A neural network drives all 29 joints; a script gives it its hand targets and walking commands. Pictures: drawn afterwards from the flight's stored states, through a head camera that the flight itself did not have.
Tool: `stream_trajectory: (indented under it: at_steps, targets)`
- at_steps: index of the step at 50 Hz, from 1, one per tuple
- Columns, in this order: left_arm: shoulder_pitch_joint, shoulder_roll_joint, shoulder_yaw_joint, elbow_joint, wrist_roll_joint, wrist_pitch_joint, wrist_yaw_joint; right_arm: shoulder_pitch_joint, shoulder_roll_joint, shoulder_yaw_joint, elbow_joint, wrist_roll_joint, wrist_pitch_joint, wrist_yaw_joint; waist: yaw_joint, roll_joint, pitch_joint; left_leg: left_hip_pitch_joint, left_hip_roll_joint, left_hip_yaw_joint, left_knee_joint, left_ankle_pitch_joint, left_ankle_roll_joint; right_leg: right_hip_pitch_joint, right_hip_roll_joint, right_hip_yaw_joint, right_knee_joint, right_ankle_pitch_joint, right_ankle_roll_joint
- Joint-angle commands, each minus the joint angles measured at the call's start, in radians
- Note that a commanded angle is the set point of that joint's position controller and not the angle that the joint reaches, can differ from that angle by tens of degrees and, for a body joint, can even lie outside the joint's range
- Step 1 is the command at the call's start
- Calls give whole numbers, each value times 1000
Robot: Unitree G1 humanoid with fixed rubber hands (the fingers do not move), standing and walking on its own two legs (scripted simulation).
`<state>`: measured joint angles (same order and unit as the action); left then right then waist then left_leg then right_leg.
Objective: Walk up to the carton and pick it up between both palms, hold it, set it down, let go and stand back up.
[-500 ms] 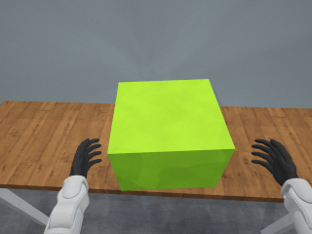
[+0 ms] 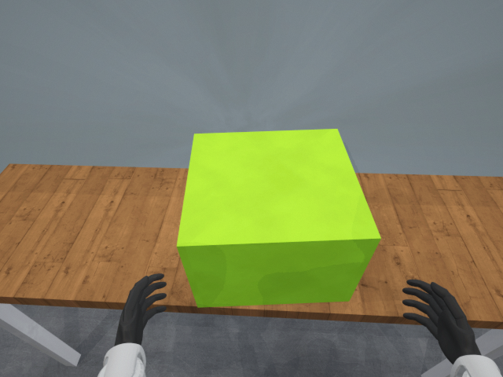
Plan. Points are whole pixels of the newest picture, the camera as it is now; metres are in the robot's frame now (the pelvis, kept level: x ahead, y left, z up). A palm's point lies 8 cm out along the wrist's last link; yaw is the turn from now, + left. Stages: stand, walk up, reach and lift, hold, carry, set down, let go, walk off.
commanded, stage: set down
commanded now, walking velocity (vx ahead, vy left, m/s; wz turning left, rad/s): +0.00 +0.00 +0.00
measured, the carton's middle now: (269, 215) +0.42 +0.01 +0.00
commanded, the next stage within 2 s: let go in 0.92 s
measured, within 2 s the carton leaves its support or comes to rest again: neither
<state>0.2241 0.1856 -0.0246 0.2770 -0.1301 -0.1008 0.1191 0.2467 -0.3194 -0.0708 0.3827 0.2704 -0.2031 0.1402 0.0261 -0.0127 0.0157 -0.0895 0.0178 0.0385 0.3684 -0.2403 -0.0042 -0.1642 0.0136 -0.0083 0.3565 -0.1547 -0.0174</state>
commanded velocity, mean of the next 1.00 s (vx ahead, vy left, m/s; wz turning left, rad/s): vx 0.00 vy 0.00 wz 0.00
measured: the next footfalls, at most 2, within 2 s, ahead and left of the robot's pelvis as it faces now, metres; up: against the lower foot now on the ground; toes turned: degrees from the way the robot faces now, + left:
none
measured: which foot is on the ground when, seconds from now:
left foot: down 0.00-1.00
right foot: down 0.00-1.00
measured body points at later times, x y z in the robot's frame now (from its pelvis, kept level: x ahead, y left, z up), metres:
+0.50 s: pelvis +0.01 +0.00 +0.00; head +0.01 +0.01 +0.45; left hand +0.19 +0.22 -0.06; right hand +0.19 -0.24 -0.06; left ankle -0.02 +0.12 -0.75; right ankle +0.03 -0.11 -0.75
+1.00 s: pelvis +0.02 +0.01 +0.00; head +0.03 +0.01 +0.45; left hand +0.17 +0.23 -0.09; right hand +0.18 -0.22 -0.09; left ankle -0.02 +0.12 -0.75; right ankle +0.03 -0.11 -0.75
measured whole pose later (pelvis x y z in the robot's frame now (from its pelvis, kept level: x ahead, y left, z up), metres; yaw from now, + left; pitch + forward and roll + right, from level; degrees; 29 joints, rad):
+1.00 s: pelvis +0.02 +0.01 +0.00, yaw +0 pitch -4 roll -1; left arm 0.23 0.19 -0.01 0.49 0.00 0.12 0.02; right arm 0.20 -0.19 -0.04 0.73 0.00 -0.21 0.04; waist 0.02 0.00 0.09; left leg -0.03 0.03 0.04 0.38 -0.28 0.00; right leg -0.09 0.02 -0.01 0.34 -0.18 -0.01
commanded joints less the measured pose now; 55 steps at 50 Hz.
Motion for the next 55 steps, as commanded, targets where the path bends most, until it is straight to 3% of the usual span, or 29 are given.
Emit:
stream_trajectory:
  at_steps: [1,17,18,19,23,36,45,50,55]
  targets:
    - [-108,78,26,-108,7,-57,8,-99,-140,-51,-99,-5,-51,-1,8,-11,-67,-121,-13,-14,-75,106,-18,119,-2,57,-37,40,-46]
    - [-101,70,35,-3,46,12,-12,-100,-77,-33,15,-101,-29,-26,4,-22,-46,-118,-19,19,-75,97,-17,143,-12,56,-40,58,-36]
    - [-93,52,36,87,70,68,-28,-82,-46,40,137,-137,1,-38,6,16,39,-98,-14,12,-105,53,-16,129,-22,75,-75,-21,-38]
    - [-100,76,60,27,73,92,-34,-90,-34,6,82,-142,8,-42,21,10,8,-87,-15,17,-107,66,-16,136,-19,61,-79,-20,-32]
    - [-74,89,47,-40,56,108,-26,-90,-28,-14,42,-165,-3,-56,9,-8,-46,-84,-15,29,-95,141,-20,168,-7,49,-56,75,-18]
    - [3,84,47,27,98,141,-73,-49,2,0,154,-222,-37,-85,1,17,-30,-15,-11,27,-59,311,-42,175,18,10,-61,165,-23]
    - [-38,89,50,73,130,183,-90,-73,25,11,229,-254,-32,-100,-7,37,-5,-15,-5,30,-47,289,-40,162,12,-2,-54,139,-26]
    - [-119,116,48,87,124,207,-96,-133,36,-12,265,-293,-44,-118,-14,42,-20,-43,3,39,-30,213,-31,143,9,-10,-20,119,-19]
    - [-86,107,51,107,131,198,-98,-122,28,-5,290,-280,-61,-117,-13,42,-55,-14,-1,36,-15,311,-41,179,19,-14,-11,196,-20]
